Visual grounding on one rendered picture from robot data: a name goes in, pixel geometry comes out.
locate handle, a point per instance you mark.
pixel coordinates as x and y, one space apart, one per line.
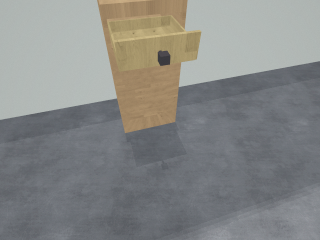
163 58

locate cabinet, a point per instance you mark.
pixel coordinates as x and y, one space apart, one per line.
147 97

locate drawer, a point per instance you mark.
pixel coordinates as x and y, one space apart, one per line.
136 42

